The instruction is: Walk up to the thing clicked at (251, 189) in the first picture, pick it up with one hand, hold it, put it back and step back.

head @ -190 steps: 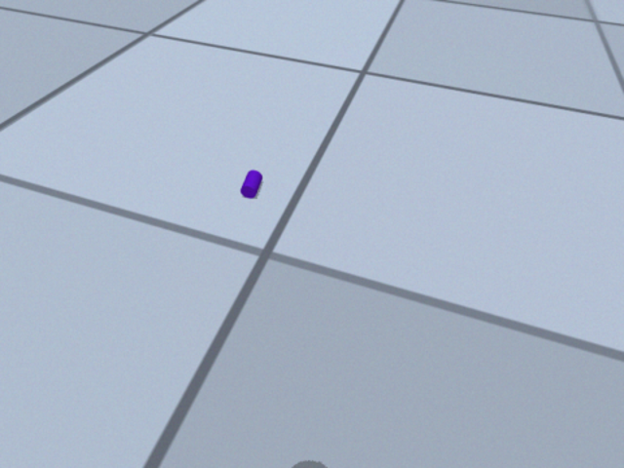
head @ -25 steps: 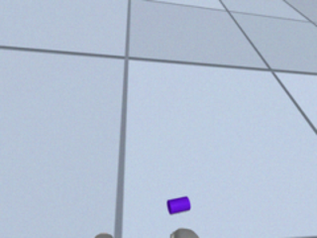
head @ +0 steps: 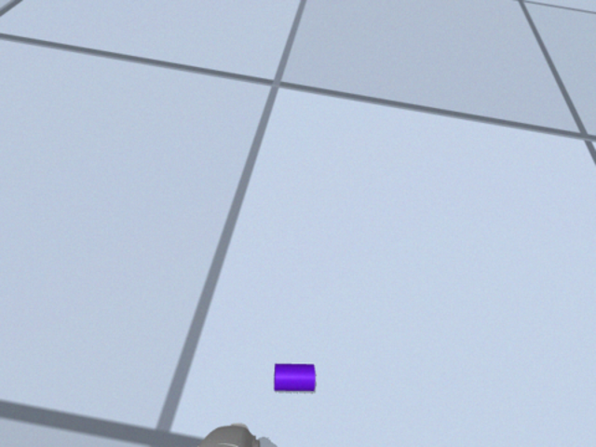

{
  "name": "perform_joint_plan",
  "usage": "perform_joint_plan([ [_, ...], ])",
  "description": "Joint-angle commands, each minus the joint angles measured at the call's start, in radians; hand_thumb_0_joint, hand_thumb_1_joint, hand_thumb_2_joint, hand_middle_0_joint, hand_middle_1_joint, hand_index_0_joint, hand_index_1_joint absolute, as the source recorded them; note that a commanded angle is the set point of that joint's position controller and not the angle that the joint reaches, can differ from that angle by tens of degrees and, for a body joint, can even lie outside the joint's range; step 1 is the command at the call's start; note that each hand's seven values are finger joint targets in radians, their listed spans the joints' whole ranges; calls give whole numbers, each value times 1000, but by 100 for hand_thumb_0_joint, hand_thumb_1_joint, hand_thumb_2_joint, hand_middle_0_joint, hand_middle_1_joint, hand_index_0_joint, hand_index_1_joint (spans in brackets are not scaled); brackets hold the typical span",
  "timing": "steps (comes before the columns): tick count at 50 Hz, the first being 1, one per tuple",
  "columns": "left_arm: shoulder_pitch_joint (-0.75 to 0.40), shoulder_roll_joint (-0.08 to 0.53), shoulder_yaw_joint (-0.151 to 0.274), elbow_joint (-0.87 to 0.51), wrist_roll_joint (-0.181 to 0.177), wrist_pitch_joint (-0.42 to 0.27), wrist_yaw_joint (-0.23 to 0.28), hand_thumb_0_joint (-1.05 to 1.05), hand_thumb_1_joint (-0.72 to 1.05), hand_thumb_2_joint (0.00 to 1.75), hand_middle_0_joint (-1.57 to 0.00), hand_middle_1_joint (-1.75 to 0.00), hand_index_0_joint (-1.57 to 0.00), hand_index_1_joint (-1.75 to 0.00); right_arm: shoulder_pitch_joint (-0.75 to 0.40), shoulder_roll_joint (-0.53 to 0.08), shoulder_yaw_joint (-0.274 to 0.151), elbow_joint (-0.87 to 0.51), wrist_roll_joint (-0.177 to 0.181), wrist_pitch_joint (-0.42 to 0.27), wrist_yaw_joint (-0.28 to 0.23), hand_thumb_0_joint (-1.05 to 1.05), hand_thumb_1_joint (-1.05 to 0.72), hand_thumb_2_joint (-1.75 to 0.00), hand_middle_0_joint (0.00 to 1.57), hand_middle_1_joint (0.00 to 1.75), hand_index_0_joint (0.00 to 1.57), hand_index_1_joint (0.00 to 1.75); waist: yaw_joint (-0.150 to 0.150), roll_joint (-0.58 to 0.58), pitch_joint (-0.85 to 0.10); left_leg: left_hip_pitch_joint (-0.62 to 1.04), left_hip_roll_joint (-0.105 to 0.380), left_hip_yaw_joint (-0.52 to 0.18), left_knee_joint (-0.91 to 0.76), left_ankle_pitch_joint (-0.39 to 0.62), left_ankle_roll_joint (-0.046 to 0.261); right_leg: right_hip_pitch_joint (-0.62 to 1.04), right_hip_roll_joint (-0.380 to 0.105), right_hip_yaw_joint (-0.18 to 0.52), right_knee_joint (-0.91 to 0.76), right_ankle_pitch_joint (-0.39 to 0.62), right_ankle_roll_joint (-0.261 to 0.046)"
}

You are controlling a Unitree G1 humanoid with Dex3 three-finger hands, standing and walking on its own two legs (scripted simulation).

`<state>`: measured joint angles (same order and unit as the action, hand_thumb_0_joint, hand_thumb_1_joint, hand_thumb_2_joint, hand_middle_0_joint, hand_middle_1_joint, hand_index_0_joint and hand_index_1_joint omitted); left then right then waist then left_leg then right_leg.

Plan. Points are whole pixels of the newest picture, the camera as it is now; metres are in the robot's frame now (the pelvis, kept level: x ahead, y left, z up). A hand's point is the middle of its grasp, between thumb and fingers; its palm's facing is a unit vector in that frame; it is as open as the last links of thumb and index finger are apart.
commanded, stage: walk up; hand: left
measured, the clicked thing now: (294, 377) +0.38 -0.02 -0.71
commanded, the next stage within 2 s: none
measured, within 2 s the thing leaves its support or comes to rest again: neither
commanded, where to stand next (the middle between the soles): +0.07 -0.31 m, yaw +4 degrees
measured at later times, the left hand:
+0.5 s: hand out of the picture +0.06 +0.01 -0.15, palm faces -0.05 -0.93 -0.37, open 7.4 cm
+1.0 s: hand out of the picture +0.03 -0.09 -0.12, palm faces +0.10 -0.92 -0.39, open 7.4 cm
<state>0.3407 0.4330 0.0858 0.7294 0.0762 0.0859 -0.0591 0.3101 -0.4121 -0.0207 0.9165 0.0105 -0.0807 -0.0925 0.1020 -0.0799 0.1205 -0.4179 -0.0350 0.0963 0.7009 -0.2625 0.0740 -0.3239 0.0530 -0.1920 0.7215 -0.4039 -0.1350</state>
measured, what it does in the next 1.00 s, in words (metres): steps to the right: right foot, then left foot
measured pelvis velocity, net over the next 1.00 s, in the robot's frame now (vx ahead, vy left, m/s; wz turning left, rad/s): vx -0.02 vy -0.36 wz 0.11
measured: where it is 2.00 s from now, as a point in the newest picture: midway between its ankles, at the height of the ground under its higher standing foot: outside the picture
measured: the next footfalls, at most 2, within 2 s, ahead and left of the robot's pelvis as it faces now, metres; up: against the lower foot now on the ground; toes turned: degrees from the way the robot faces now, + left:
right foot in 0.36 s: +0.05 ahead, -0.41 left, +0.00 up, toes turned +0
left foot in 0.72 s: +0.02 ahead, -0.24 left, +0.00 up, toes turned +4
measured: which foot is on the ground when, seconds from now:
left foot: down 0.00-0.38, up 0.40-0.70, down 0.72-0.90, up 0.92-1.00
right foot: down 0.00-0.02, up 0.04-0.34, down 0.36-1.00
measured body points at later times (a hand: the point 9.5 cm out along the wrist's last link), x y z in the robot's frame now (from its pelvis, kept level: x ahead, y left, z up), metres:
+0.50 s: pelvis -0.03 -0.26 -0.02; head +0.01 -0.26 +0.43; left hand +0.06 +0.06 -0.12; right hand +0.03 -0.65 -0.11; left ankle +0.01 -0.09 -0.65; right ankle +0.01 -0.40 -0.71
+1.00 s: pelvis -0.02 -0.36 +0.02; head +0.00 -0.37 +0.47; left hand +0.03 -0.05 -0.09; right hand +0.12 -0.65 -0.11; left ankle -0.03 -0.23 -0.70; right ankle +0.01 -0.41 -0.71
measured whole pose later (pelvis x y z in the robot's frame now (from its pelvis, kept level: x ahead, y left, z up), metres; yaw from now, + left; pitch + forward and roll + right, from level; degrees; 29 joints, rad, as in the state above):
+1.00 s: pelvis -0.02 -0.36 +0.02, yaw +6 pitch -2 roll +1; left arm 0.18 0.37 0.01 0.94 0.02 -0.06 0.00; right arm 0.13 -0.37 -0.02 0.97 0.00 0.00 0.01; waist 0.03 0.00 0.08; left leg -0.30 -0.03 -0.05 0.71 -0.43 0.05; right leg -0.27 0.02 -0.13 0.58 -0.29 -0.09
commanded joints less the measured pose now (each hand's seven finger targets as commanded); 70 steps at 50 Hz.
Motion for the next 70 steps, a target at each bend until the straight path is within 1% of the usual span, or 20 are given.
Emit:
perform_joint_plan([
  [1,-49,135,40,-170,-7,-41,22,0,90,90,-20,-30,-20,-30,285,-389,-140,-45,-31,3,-64,0,-90,-90,20,30,20,30,-162,274,-247,535,525,-784,-261,216,266,-475,-59,249,523,-173,234],
  [3,-19,273,71,-129,-4,-12,29,0,90,90,-20,-30,-20,-30,117,-431,-149,-93,11,-2,-79,0,-90,-90,20,30,20,30,-113,105,-221,337,672,-845,-286,206,368,-419,-139,426,778,-212,221],
  [6,-106,246,96,-107,-20,-11,11,0,90,90,-20,-30,-20,-30,77,-321,-114,-100,-13,-4,-67,0,-90,-90,20,30,20,30,-104,10,-102,71,366,-414,-202,189,209,-299,-91,438,697,-48,165],
  [14,-100,205,90,-120,-33,1,-35,0,90,90,-20,-30,-20,-30,13,-458,-155,-97,-62,-18,-33,0,-90,-90,20,30,20,30,-90,329,-106,-35,295,-285,-197,-172,159,-200,-153,243,284,-126,163],
  [18,179,244,124,9,-9,-3,-19,0,90,90,-20,-30,-20,-30,-78,-326,-114,-92,-65,19,-29,0,-90,-90,20,30,20,30,94,-22,-177,-340,113,-35,292,-313,16,174,-51,140,-67,-13,125],
  [19,205,318,131,-11,13,-14,-12,0,90,90,-20,-30,-20,-30,-75,-227,-82,-110,-51,30,-32,0,-90,-90,20,30,20,30,129,-298,-114,-551,2,7,601,-459,-33,95,-236,509,-229,-148,59],
  [20,-22,403,131,-89,-1,-22,1,0,90,90,-20,-30,-20,-30,-109,-237,-105,-139,-43,32,-56,0,-90,-90,20,30,20,30,23,-338,-57,-499,-12,-133,670,-407,-46,-71,-338,869,-504,-198,-33],
  [21,-191,437,136,-133,-20,-24,9,0,90,90,-20,-30,-20,-30,-59,-279,-118,-103,-41,28,-62,0,-90,-90,20,30,20,30,-67,-266,-46,-387,53,-147,659,-327,-51,-149,-407,919,-550,-286,-73],
  [25,-190,292,97,-103,2,-23,20,0,90,90,-20,-30,-20,-30,109,-294,-104,33,5,20,-38,0,-90,-90,20,30,20,30,-87,-216,-72,-269,91,-81,485,-225,-39,-34,-238,490,-221,1,-85],
  [30,-66,230,52,-5,-48,-71,46,0,90,90,-20,-30,-20,-30,0,-219,-68,-22,-32,8,31,0,-90,-90,20,30,20,30,-44,-48,-128,-119,58,-101,220,-248,-11,63,-323,608,-243,53,-122],
  [35,-98,217,9,26,-87,-110,66,0,90,90,-20,-30,-20,-30,-5,-192,-62,-40,-36,8,48,0,-90,-90,20,30,20,30,-116,119,-151,210,50,-176,-171,-15,19,-46,-366,520,-163,381,-3],
  [38,-87,165,-6,72,-98,-126,75,0,90,90,-20,-30,-20,-30,-91,-276,-81,-70,-25,10,59,0,-90,-90,20,30,20,30,-88,227,-171,291,349,-539,-199,181,246,-141,-94,213,36,-35,196],
  [42,-114,213,2,126,-62,-162,74,0,90,90,-20,-30,-20,-30,-120,-173,-48,-54,0,29,79,0,-90,-90,20,30,20,30,-79,48,-144,114,128,-239,-47,325,36,112,-194,362,-262,344,115],
  [44,-123,237,6,141,-64,-167,77,0,90,90,-20,-30,-20,-30,-130,-169,-46,-29,4,41,76,0,-90,-90,20,30,20,30,-82,37,-138,41,50,-171,7,34,-21,164,-343,515,-329,294,19],
  [47,-103,221,5,172,-60,-170,82,0,90,90,-20,-30,-20,-30,-153,-174,-50,-3,-10,63,78,0,-90,-90,20,30,20,30,-62,28,-77,-39,39,-192,39,-224,-17,178,-412,612,-471,137,64],
  [51,-144,197,12,197,-53,-165,92,0,90,90,-20,-30,-20,-30,-163,-172,-45,39,-7,76,89,0,-90,-90,20,30,20,30,-56,-36,-93,-54,27,-197,2,-122,-40,279,-304,450,-491,176,186],
  [55,-190,183,25,192,-47,-146,88,0,90,90,-20,-30,-20,-30,-137,-183,-52,85,-17,86,80,0,-90,-90,20,30,20,30,-66,-62,-100,-29,35,-183,58,-58,-68,256,-263,340,-515,118,190],
  [66,-258,160,23,165,-52,-91,42,0,90,90,-20,-30,-20,-30,-92,-188,-62,145,-44,43,68,0,-90,-90,20,30,20,30,-109,21,-88,258,64,-74,-242,27,-45,29,-261,235,-362,-54,22],
  [68,-224,94,-7,170,-68,-87,40,0,90,90,-20,-30,-20,-30,-78,-214,-64,137,-59,28,56,0,-90,-90,20,30,20,30,-120,207,-137,348,205,-313,-401,-10,-13,-50,-185,162,-177,57,90],
  [70,-232,157,15,203,-77,-70,45,0,90,90,-20,-30,-20,-30,-152,-309,-76,103,-53,23,47,0,-90,-90,20,30,20,30,-133,265,-75,146,396,-586,-480,-166,152,-34,-104,226,22,-128,126],
])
